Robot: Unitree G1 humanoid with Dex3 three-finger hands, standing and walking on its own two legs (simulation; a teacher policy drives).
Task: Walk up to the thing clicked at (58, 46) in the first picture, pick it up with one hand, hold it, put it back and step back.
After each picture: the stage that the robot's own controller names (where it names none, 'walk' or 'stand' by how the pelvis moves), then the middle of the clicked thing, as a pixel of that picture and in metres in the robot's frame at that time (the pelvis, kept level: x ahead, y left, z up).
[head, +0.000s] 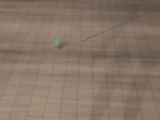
stand; (57, 44) +1.31 +0.27 -0.72
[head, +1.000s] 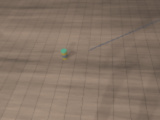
walk; (64, 54) +1.21 +0.29 -0.72
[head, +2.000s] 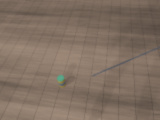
walk; (61, 81) +0.79 +0.27 -0.72
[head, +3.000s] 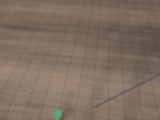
walk; (58, 116) +0.49 +0.19 -0.69
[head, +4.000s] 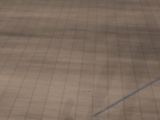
stand; out of the picture +0.42 +0.21 -0.72
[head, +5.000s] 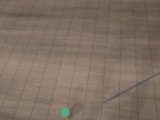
stand; (66, 113) +0.39 +0.20 -0.69
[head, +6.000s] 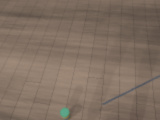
walk; (65, 114) +0.40 +0.18 -0.68
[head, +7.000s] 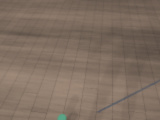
stand; out of the picture +0.50 +0.16 -0.70
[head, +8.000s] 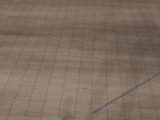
walk; out of the picture +0.43 +0.21 -0.72
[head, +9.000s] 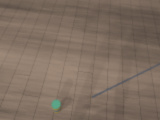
walk; (56, 106) +0.44 +0.16 -0.69
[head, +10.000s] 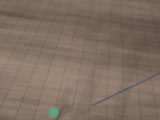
walk; (54, 114) +0.43 +0.17 -0.68
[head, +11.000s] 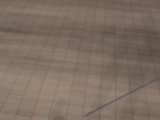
stand; out of the picture +0.42 +0.26 -0.72
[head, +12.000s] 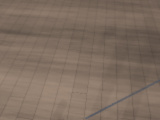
stand; out of the picture +0.40 +0.26 -0.73
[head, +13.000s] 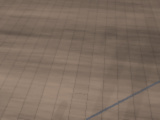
stand; out of the picture +0.40 +0.26 -0.73
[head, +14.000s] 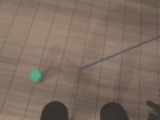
go down; (37, 77) +0.45 +0.26 -0.49
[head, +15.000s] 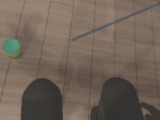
go down; (13, 50) +0.48 +0.29 -0.30
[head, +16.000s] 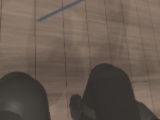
close in; out of the picture +0.46 +0.32 -0.24
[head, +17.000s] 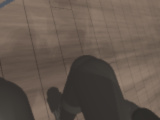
close; out of the picture +0.44 +0.35 -0.22
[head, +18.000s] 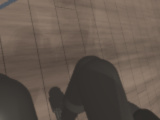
lift; out of the picture +0.43 +0.33 -0.23
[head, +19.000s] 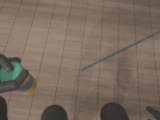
lift; (20, 79) +0.34 +0.21 -0.04
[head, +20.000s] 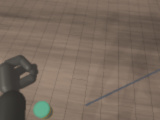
hold; (43, 110) +0.32 +0.18 -0.21
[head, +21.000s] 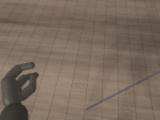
hold; out of the picture +0.22 +0.20 -0.70
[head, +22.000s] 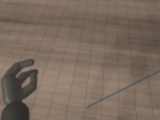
crouch; out of the picture +0.23 +0.23 -0.70
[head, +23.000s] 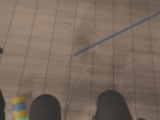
crouch; (19, 108) +0.27 +0.28 -0.45
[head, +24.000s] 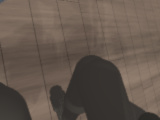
lower; out of the picture +0.22 +0.36 -0.25
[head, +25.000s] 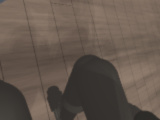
lower; out of the picture +0.19 +0.42 -0.25
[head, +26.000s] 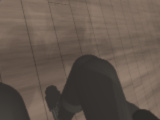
lower; out of the picture +0.15 +0.49 -0.25
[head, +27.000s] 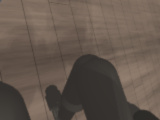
lower; out of the picture +0.11 +0.56 -0.25
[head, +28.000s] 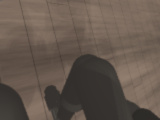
loosen; out of the picture +0.08 +0.63 -0.25
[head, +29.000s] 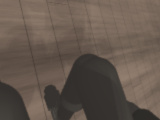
open; out of the picture +0.05 +0.69 -0.25
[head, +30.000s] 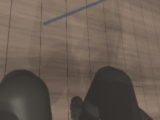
stand; out of the picture +0.06 +0.75 -0.28
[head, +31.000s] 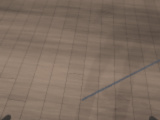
stand; out of the picture +0.13 +0.82 -0.65
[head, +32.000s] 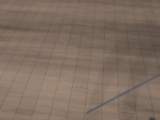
stand; out of the picture +0.11 +0.90 -0.69
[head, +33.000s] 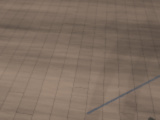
stand; out of the picture +0.09 +0.95 -0.69
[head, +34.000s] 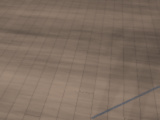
stand; out of the picture +0.09 +1.01 -0.75
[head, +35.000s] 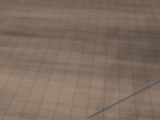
stand; out of the picture +0.06 +1.09 -0.75
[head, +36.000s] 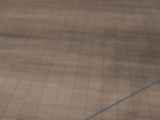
walk; out of the picture +0.03 +1.15 -0.75
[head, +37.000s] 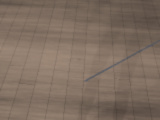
walk; out of the picture +0.12 +1.15 -0.72
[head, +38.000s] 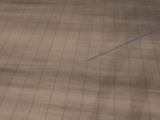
walk; out of the picture +0.45 +1.26 -0.72
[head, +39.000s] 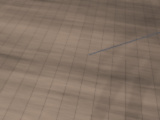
stand; out of the picture +0.71 +1.25 -0.73
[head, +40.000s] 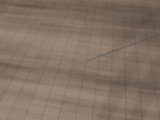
stand; out of the picture +0.65 +1.33 -0.75
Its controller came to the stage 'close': yes
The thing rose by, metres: 0.69
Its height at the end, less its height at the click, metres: -0.02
